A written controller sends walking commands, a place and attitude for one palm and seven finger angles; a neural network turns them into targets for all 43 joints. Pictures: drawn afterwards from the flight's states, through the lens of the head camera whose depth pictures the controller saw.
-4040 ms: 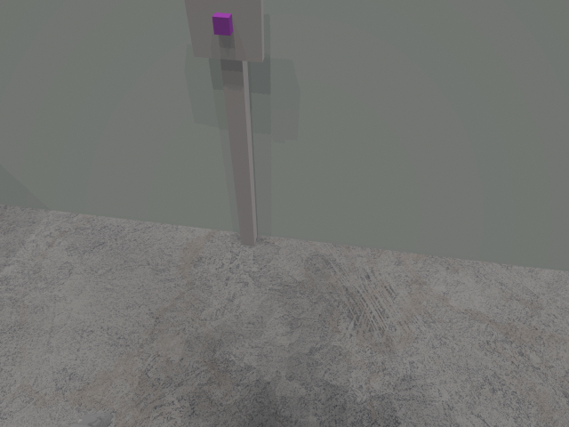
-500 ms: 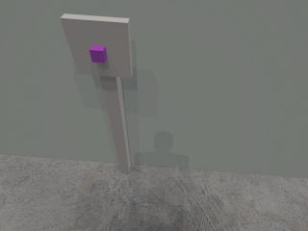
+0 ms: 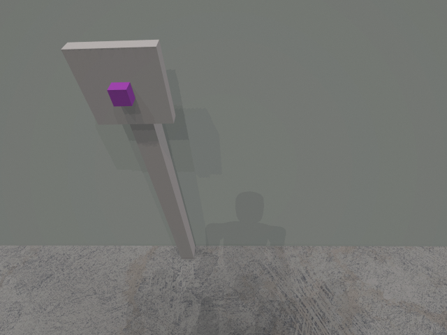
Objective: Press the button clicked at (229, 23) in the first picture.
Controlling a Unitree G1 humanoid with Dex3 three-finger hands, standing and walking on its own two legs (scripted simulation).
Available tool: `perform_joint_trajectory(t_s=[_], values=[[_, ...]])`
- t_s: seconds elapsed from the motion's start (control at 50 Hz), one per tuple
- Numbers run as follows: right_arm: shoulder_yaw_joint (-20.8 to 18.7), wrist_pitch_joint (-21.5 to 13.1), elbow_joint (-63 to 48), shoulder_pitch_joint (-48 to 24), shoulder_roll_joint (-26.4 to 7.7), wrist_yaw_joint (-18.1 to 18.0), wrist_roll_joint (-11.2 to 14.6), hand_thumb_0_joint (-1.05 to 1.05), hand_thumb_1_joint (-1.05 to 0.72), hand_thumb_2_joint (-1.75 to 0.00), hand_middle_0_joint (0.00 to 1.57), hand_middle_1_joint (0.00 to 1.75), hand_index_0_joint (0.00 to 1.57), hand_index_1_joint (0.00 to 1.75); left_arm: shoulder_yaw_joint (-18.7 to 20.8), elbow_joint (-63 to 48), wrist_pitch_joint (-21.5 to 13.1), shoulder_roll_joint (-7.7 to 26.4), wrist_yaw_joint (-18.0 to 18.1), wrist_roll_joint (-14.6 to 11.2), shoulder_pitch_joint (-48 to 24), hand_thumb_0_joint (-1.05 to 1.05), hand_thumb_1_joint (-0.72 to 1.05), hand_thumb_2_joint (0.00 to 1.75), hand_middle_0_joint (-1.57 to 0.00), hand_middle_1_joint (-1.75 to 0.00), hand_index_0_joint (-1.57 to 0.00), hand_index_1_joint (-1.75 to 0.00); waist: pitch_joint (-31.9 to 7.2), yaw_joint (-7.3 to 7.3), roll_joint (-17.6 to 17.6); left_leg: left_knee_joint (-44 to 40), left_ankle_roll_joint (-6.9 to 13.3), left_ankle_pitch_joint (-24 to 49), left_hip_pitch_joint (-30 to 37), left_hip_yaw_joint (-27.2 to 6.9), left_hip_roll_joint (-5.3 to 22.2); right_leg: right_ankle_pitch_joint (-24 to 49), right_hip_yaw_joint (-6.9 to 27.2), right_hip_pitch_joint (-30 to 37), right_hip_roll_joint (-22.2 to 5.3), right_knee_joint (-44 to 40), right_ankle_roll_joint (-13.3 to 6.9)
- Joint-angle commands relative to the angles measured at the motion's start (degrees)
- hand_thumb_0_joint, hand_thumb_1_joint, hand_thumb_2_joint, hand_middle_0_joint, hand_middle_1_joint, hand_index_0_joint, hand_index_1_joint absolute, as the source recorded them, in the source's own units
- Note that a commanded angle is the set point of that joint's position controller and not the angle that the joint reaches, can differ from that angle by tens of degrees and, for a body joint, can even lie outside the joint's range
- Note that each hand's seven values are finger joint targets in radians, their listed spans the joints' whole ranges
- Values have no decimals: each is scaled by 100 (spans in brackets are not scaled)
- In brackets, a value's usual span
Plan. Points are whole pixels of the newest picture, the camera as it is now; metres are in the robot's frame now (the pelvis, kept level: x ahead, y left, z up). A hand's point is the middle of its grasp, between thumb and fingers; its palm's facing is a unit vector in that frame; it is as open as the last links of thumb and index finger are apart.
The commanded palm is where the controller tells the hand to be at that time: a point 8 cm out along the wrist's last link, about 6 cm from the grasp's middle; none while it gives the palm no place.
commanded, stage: look again from close up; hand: left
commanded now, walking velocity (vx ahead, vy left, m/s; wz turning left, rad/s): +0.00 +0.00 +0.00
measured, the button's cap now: (122, 93) +0.53 +0.23 +0.17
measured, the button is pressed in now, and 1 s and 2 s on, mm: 0 0 0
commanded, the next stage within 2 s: shuffle to correct the standing spot in 0.40 s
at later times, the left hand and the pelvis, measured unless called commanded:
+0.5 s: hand out of the picture +0.01 +0.16 -0.17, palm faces +0.03 -0.98 -0.21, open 7.3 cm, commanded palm none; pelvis +0.00 -0.01 +0.01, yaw +0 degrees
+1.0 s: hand out of the picture +0.02 +0.24 -0.18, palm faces +0.02 -0.98 -0.20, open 7.4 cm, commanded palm none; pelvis +0.00 +0.05 +0.00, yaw -1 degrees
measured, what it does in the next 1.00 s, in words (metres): lifts its right foot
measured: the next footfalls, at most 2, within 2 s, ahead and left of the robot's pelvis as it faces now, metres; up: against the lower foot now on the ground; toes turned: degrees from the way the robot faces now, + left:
right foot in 1.26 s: +0.02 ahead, -0.09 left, +0.00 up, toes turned -4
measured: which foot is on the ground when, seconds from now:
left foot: down 0.00-1.00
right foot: down 0.00-0.84, up 0.86-1.00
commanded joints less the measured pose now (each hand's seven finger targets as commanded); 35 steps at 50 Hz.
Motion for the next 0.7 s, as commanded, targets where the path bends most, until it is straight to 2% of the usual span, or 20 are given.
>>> perform_joint_trajectory(t_s=[0.0, 0.06, 0.1, 0.14, 0.2, 0.28, 0.34, 0.42, 0.5, 0.54, 0.58, 0.62, 0.64, 0.66, 0.68], values=[[-28, -34, -170, 360, -325, -42, -4, 0, -90, -90, 20, 30, 20, 30, 108, -236, -66, 723, 10, -38, 240, 0, 90, 90, -20, -30, -20, -30, 377, 20, -510, -593, 242, 1044, -231, -288, 286, 1407, 653, -42, -612, -665, -170], [-17, 1, -105, 324, -301, -29, -13, 0, -90, -90, 20, 30, 20, 30, 113, -265, -42, 770, -1, -33, 203, 0, 90, 90, -20, -30, -20, -30, 599, 35, -479, -690, 234, 798, -259, -265, 239, 911, 720, -183, -604, -860, -175], [-15, -2, -66, 341, -306, -31, -18, 0, -90, -90, 20, 30, 20, 30, 128, -281, -44, 791, -6, -38, 188, 0, 90, 90, -20, -30, -20, -30, 501, 28, -504, -726, 225, 834, -170, -254, 231, 910, 756, -144, -609, -914, -177], [-7, -13, -26, 334, -320, -29, -17, 0, -90, -90, 20, 30, 20, 30, 127, -299, -43, 817, -11, -39, 180, 0, 90, 90, -20, -30, -20, -30, 377, 47, -377, -770, 229, 988, -97, -266, 242, 1100, 711, -4, -593, -874, -167], [-5, -31, -1, 309, -349, -37, -16, 0, -90, -90, 20, 30, 20, 30, 144, -297, -64, 860, -13, -43, 194, 0, 90, 90, -20, -30, -20, -30, 193, 65, -526, -753, 204, 1187, -27, -233, 247, 1624, 694, 203, -647, -835, -167], [-10, -32, 67, 251, -366, -55, -11, 0, -90, -90, 20, 30, 20, 30, 154, -277, -64, 882, -8, -43, 204, 0, 90, 90, -20, -30, -20, -30, 143, 85, -395, -761, 179, 1393, 41, -207, 271, 2158, 663, 338, -666, -768, -165], [-16, -13, 100, 232, -352, -59, -6, 0, -90, -90, 20, 30, 20, 30, 156, -263, -55, 893, -8, -34, 205, 0, 90, 90, -20, -30, -20, -30, 152, 86, -488, -770, 169, 1337, 57, -191, 278, 2137, 657, 360, -653, -812, -158], [-16, -4, 133, 192, -364, -69, -8, 0, -90, -90, 20, 30, 20, 30, 149, -228, -37, 888, -17, -37, 181, 0, 90, 90, -20, -30, -20, -30, 270, 83, -340, -838, 160, 1256, 85, -193, 289, 1900, 687, 238, -648, -888, -161], [-19, -4, 155, 189, -385, -69, -12, 0, -90, -90, 20, 30, 20, 30, 160, -224, -33, 906, -25, -22, 222, 0, 90, 90, -20, -30, -20, -30, 204, 118, -279, -796, 170, 1094, 79, -156, 265, 1645, 722, 312, -670, -910, -170], [-31, 20, 135, 206, -394, -48, -21, 0, -90, -90, 20, 30, 20, 30, 198, -240, -22, 979, -35, 2, 262, 0, 90, 90, -20, -30, -20, -30, 228, 145, -376, -648, 181, 545, -74, -77, 167, 917, 880, 327, -721, -983, -259], [-36, 45, 49, 169, -377, -17, -32, 0, -90, -90, 20, 30, 20, 30, 250, -255, -4, 1066, -46, 15, 369, 0, 90, 90, -20, -30, -20, -30, 477, 202, -689, -357, 166, -7, -485, 51, 13, 132, 1233, 293, -937, -1280, -403], [-59, 55, -37, 133, -338, 2, -46, 0, -90, -90, 20, 30, 20, 30, 320, -275, 1, 1150, -52, 32, 472, 0, 90, 90, -20, -30, -20, -30, 617, 231, -912, 47, 159, -220, -708, 159, -48, -127, 1616, 221, -1268, -1573, -610], [-63, 50, -42, 161, -326, 4, -51, 0, -90, -90, 20, 30, 20, 30, 355, -307, 3, 1175, -50, 43, 489, 0, 90, 90, -20, -30, -20, -30, 579, 225, -917, 129, 164, -274, -730, 172, -46, -80, 1672, 258, -1351, -1579, -694], [-59, 32, -49, 181, -287, 4, -46, 0, -90, -90, 20, 30, 20, 30, 356, -337, 4, 1147, -46, 42, 431, 0, 90, 90, -20, -30, -20, -30, 621, 185, -880, 14, 173, -184, -598, 122, -10, 163, 1578, 102, -1333, -1497, -699], [-97, -38, -376, -774, -465, 35, -66, 0, -90, -90, 20, 30, 20, 30, 279, -49, -202, 969, 170, 94, 1100, 0, 90, 90, -20, -30, -20, -30, 813, 510, -851, 1106, 30, -107, -899, -128, -162, 4452, 2099, 48, -1384, -1158, -281]])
